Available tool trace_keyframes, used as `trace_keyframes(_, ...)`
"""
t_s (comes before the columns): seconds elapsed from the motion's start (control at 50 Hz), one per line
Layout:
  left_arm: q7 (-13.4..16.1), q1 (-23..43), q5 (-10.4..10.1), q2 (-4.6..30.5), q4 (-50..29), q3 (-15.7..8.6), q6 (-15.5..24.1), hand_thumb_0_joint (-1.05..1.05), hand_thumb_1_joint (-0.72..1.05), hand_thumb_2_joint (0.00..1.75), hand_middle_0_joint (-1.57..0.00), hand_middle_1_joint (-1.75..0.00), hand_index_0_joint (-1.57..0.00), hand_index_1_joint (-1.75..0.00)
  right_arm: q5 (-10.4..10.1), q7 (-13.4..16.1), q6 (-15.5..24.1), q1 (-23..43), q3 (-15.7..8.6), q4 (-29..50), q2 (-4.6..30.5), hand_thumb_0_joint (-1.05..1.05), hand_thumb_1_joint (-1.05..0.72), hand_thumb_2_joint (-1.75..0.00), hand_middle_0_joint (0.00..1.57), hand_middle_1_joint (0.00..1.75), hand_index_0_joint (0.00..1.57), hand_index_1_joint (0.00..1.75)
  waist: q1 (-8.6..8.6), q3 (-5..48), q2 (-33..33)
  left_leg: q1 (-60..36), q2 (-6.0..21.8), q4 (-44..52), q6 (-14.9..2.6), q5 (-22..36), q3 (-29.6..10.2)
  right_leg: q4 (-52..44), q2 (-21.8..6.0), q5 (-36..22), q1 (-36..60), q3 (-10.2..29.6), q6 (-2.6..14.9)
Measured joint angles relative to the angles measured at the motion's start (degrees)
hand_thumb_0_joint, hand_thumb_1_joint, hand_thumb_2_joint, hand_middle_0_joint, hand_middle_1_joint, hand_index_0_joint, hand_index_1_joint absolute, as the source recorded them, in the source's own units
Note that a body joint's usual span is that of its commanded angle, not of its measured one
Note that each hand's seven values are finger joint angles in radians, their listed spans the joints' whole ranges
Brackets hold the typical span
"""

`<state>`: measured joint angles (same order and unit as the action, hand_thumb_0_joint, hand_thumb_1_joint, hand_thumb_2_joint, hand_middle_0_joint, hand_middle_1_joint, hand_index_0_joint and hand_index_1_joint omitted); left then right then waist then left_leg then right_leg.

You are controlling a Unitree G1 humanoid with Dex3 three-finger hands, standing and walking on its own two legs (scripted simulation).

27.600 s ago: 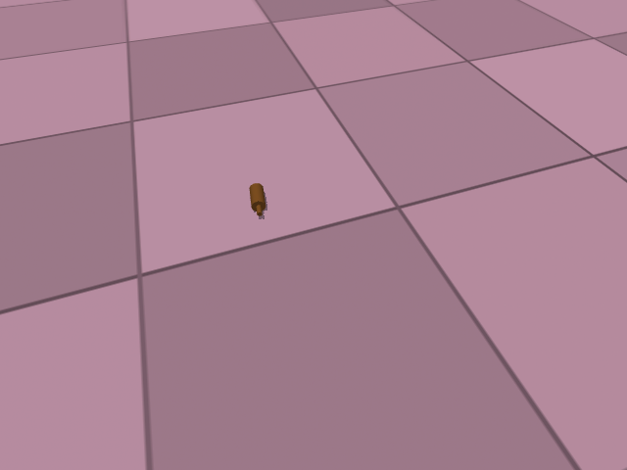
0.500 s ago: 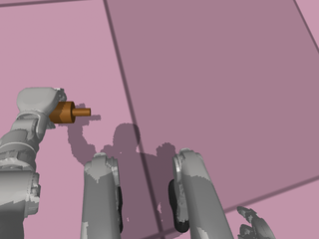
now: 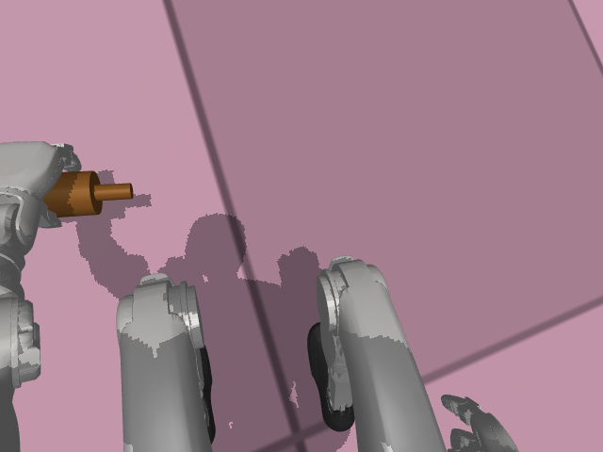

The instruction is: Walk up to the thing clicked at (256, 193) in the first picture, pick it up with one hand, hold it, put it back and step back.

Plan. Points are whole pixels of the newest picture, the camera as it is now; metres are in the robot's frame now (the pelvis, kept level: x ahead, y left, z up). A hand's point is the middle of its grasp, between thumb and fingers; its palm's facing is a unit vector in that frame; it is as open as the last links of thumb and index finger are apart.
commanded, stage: crouch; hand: left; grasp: from above
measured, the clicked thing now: (67, 194) +0.45 +0.30 -0.20
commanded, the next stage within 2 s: lower in 0.26 s
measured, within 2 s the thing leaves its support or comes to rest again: neither
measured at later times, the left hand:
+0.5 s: hand (53, 201) +0.44 +0.33 -0.21, palm faces -0.47 -0.05 -0.88, open 9.1 cm
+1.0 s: hand (73, 208) +0.45 +0.32 -0.27, palm faces -0.46 -0.08 -0.88, open 9.1 cm
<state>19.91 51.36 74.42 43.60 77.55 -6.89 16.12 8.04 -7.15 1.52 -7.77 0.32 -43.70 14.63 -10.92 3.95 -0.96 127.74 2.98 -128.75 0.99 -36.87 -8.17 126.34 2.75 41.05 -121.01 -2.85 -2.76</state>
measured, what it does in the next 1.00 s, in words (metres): lowers itself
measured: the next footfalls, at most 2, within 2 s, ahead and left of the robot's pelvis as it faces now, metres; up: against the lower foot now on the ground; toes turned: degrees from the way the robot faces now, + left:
none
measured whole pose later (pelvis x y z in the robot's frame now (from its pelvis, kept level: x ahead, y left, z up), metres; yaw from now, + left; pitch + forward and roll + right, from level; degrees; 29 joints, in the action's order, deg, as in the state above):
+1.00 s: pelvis +0.00 +0.00 -0.07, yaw -4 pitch +31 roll -10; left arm 26.2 52.6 76.5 52.3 86.1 -10.8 19.0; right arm 12.5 -8.0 2.5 -3.5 7.5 -43.5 15.6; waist -14.5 -3.2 -5.3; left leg 136.1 2.4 -142.8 2.5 -38.3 -13.4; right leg 138.3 4.7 41.5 -128.6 -5.9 -3.1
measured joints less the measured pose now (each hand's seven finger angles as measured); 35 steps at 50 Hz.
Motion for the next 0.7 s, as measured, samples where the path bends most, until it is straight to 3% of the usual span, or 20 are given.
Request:
trace_keyframes(0.2,0.72,1.37,0.76,2.40,2.44,-1.08,1.14,0.01,0.18,0.26,-0.72,-0.50,-0.78,-0.43,0.76,-0.01,-0.25,0.18,1.88,-0.54,0.05,0.01,-0.91,-0.90,0.21,0.30,0.20,0.30,-0.95,-1.42,-0.43,3.24,-0.19,-4.04,0.20,0.46,-1.12,3.72,0.43,-0.46,-2.97,-0.60,-0.18)
trace_keyframes(0.52,0.91,2.30,0.45,4.93,5.14,-0.41,1.71,0.01,0.16,0.25,-0.76,-0.46,-0.82,-0.39,1.27,0.08,-0.16,2.09,4.29,0.06,0.39,0.00,-0.91,-0.90,0.20,0.30,0.20,0.30,-1.66,-3.29,-1.50,5.78,-0.46,-7.98,0.57,0.15,-2.35,7.25,0.83,-0.21,-5.23,-1.30,-0.18)
trace_keyframes(0.7,2.85,1.95,1.52,7.02,6.06,-2.48,3.89,0.01,0.15,0.27,-0.78,-0.43,-0.83,-0.37,2.71,-0.32,0.15,3.26,5.57,0.27,0.77,0.00,-0.91,-0.90,0.20,0.30,0.20,0.30,-2.36,-5.62,-3.03,7.08,-0.64,-10.84,1.09,-0.26,-3.70,9.62,1.22,-0.05,-6.37,-2.16,-0.21)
